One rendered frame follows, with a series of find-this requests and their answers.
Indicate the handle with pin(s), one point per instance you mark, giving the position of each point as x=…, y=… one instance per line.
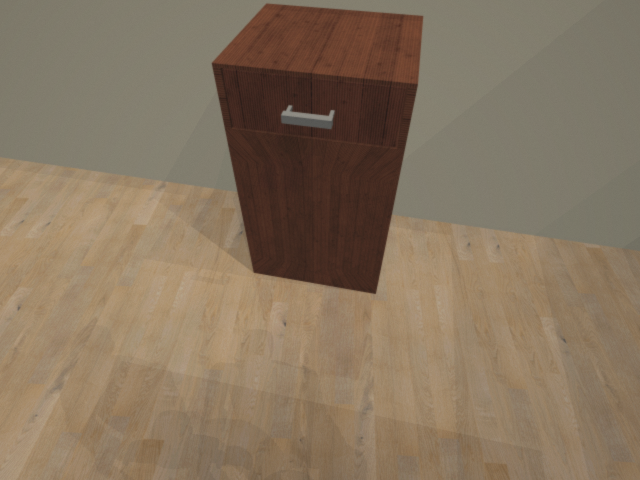
x=305, y=119

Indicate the drawer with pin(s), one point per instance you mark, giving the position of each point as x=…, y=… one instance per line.
x=364, y=112

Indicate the cabinet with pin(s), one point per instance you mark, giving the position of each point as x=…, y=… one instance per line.
x=318, y=210

